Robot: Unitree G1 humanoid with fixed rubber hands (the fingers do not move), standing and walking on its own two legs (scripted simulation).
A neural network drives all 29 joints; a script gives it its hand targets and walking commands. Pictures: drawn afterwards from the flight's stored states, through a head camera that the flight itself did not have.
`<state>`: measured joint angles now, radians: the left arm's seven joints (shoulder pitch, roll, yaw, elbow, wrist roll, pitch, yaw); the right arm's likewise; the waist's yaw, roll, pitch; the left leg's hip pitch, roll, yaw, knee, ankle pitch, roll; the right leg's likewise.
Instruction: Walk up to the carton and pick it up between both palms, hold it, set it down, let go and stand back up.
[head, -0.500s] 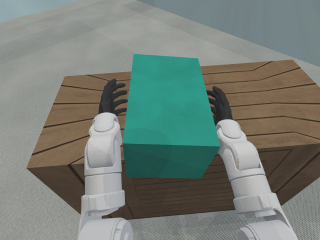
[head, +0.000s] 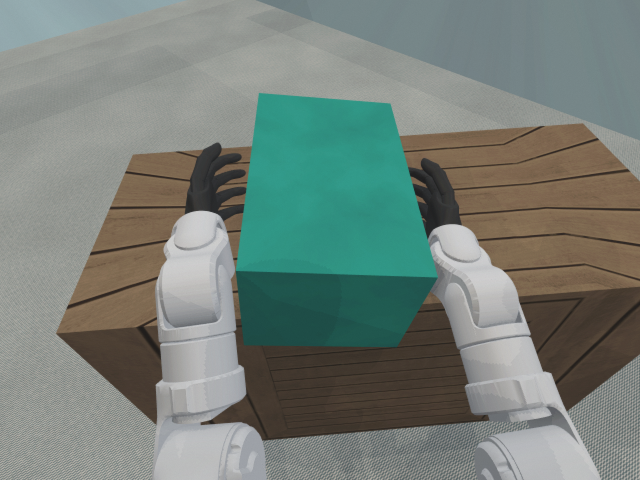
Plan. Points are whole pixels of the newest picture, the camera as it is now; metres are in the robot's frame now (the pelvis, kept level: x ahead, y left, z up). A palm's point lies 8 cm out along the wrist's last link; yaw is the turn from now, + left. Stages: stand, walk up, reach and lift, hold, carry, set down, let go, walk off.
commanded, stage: hold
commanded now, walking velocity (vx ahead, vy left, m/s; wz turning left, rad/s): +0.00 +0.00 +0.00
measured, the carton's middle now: (324, 213) +0.39 +0.01 +0.15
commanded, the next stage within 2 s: none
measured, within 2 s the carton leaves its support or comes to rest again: neither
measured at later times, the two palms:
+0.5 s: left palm (209, 219) +0.36 +0.14 +0.17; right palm (439, 228) +0.36 -0.13 +0.14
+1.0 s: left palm (210, 218) +0.36 +0.13 +0.18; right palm (440, 230) +0.35 -0.13 +0.14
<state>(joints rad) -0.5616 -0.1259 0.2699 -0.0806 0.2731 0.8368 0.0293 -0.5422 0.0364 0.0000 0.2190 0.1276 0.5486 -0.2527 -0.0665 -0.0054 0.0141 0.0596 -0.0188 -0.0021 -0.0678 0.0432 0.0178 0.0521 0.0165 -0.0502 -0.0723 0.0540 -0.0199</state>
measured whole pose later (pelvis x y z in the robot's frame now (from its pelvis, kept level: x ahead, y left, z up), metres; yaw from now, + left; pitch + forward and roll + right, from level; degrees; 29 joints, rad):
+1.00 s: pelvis +0.00 +0.00 +0.00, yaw +0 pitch -2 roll +0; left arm -0.53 -0.13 0.26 -0.12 0.27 0.84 0.03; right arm -0.52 0.02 0.03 0.20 0.14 0.53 -0.26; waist -0.07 0.00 0.03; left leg 0.08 -0.02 0.01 -0.09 0.05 0.02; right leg 0.06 0.02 -0.04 -0.09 0.06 -0.02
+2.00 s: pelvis +0.00 +0.00 +0.00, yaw +0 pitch -2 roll +0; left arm -0.53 -0.13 0.26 -0.11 0.27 0.83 0.03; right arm -0.52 0.02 0.03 0.21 0.14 0.52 -0.26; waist -0.07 0.00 0.02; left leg 0.07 -0.02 0.00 -0.09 0.05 0.02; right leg 0.06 0.02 -0.04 -0.09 0.06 -0.02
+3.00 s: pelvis +0.00 +0.00 +0.00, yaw +0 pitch -2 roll +0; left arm -0.53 -0.13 0.26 -0.10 0.27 0.83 0.03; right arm -0.52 0.02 0.03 0.21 0.14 0.52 -0.26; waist -0.06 0.00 0.02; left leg 0.07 -0.02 0.00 -0.09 0.05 0.02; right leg 0.06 0.02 -0.04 -0.09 0.06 -0.02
